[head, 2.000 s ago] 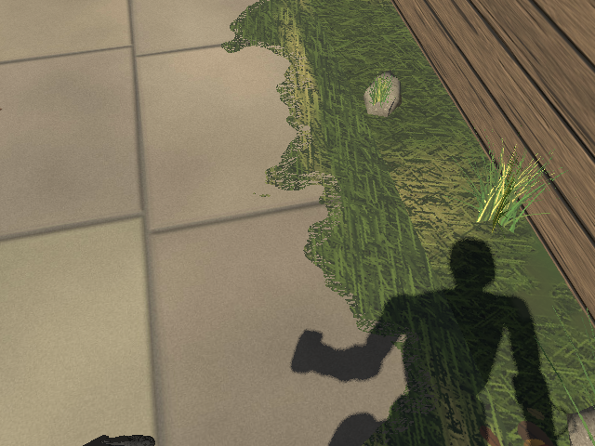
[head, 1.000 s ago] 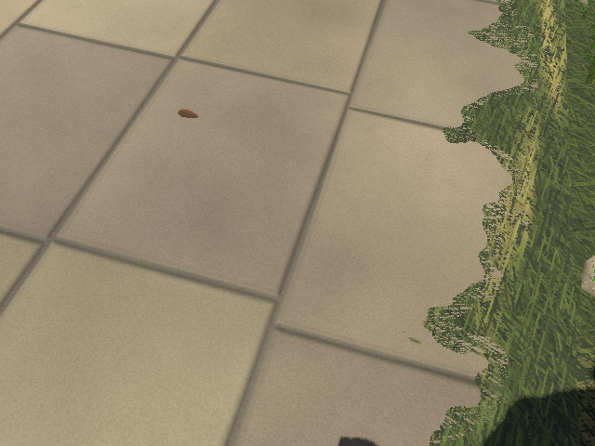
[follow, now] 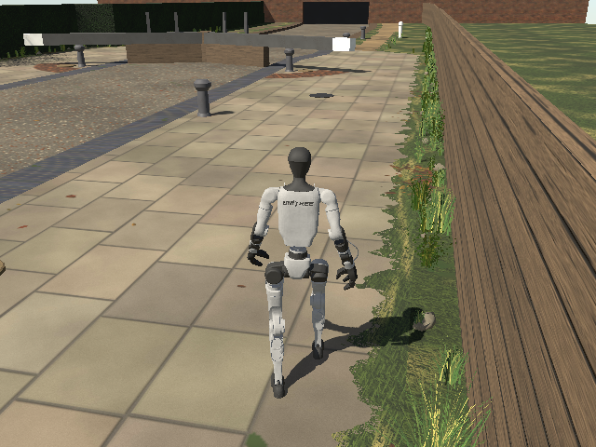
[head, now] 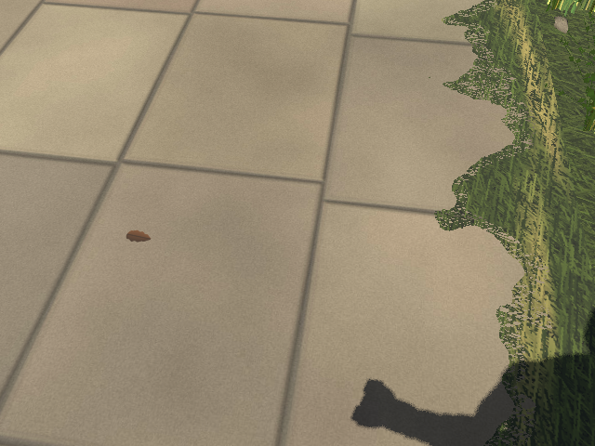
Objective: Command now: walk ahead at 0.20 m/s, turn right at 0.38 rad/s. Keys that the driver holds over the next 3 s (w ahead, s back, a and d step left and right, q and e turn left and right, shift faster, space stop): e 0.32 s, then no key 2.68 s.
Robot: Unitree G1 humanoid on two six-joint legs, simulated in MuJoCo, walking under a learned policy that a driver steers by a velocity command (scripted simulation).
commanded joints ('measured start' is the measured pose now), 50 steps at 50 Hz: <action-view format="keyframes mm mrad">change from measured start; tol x32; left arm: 1 97 143 51 -61 9 -8 -20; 50 86 85 19 -103 22 66 50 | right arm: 1 -73 -191 -47 -67 16 20 -27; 50 -130 -86 3 -125 -13 52 -5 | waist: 1 103 118 -77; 5 110 -112 -485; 25 58 -105 -144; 29 92 284 -89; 50 47 -4 -36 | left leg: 1 -22 267 -27 210 827 89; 3 -249 130 29 719 441 -10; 4 -599 -54 -80 1075 -390 -65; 36 -194 245 -313 146 607 158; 50 -235 92 -168 232 195 -26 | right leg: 1 200 63 -41 -46 -75 -41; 4 886 -318 613 -81 621 -358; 9 396 -142 399 -278 -31 -225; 29 194 134 123 126 -558 37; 41 566 -27 128 -126 105 24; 50 370 19 115 -138 -179 13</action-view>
